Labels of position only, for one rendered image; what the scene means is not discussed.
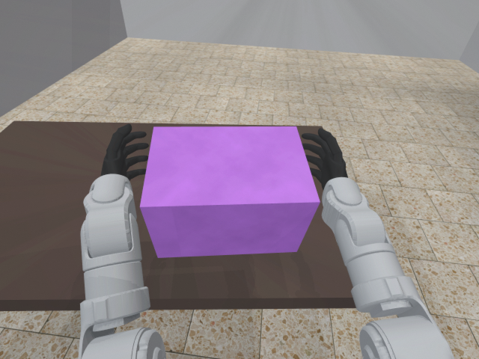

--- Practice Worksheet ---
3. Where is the robot left hand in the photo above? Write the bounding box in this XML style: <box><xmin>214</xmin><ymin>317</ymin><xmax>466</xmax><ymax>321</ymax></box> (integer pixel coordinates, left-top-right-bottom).
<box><xmin>101</xmin><ymin>124</ymin><xmax>149</xmax><ymax>181</ymax></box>

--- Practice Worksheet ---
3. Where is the table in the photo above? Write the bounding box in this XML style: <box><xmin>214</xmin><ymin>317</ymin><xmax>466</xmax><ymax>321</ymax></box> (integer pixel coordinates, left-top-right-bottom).
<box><xmin>0</xmin><ymin>121</ymin><xmax>356</xmax><ymax>311</ymax></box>

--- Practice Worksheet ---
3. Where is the robot left forearm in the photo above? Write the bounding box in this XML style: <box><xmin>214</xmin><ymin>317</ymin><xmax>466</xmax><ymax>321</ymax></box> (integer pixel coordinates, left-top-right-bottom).
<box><xmin>78</xmin><ymin>174</ymin><xmax>150</xmax><ymax>359</ymax></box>

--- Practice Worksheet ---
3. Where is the robot right forearm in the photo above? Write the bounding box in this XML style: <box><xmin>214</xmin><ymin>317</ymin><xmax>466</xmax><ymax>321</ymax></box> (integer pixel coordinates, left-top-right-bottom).
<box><xmin>322</xmin><ymin>177</ymin><xmax>454</xmax><ymax>359</ymax></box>

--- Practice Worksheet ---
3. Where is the left robot upper arm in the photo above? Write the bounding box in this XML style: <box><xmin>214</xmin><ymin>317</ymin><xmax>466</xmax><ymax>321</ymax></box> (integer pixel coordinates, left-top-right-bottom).
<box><xmin>82</xmin><ymin>327</ymin><xmax>166</xmax><ymax>359</ymax></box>

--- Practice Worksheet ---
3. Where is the right robot upper arm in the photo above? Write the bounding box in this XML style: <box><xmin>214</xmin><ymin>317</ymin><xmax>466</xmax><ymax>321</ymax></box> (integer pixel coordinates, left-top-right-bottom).
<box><xmin>359</xmin><ymin>315</ymin><xmax>453</xmax><ymax>359</ymax></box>

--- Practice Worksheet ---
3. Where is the carton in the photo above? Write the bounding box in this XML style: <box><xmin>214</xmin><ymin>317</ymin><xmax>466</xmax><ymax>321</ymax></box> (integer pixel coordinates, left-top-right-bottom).
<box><xmin>140</xmin><ymin>126</ymin><xmax>320</xmax><ymax>258</ymax></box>

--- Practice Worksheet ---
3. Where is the robot right hand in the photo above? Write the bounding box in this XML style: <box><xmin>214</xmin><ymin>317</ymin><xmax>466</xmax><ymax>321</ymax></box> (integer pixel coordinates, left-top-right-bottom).
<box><xmin>302</xmin><ymin>128</ymin><xmax>348</xmax><ymax>190</ymax></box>

